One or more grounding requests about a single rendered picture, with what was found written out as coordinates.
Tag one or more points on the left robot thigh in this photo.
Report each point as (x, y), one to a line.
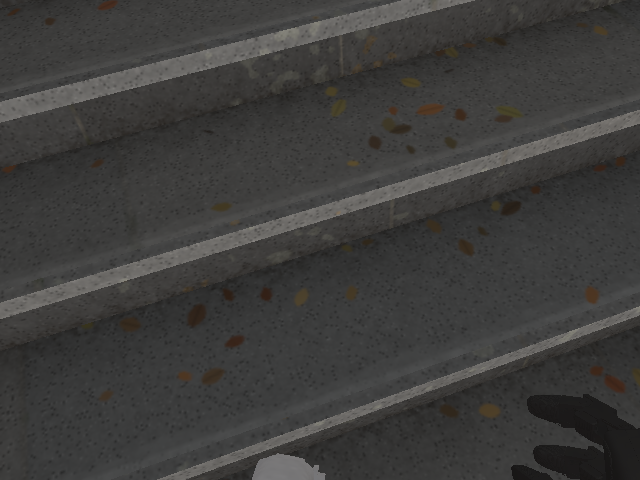
(286, 467)

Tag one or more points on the robot right hand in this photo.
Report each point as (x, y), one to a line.
(596, 421)

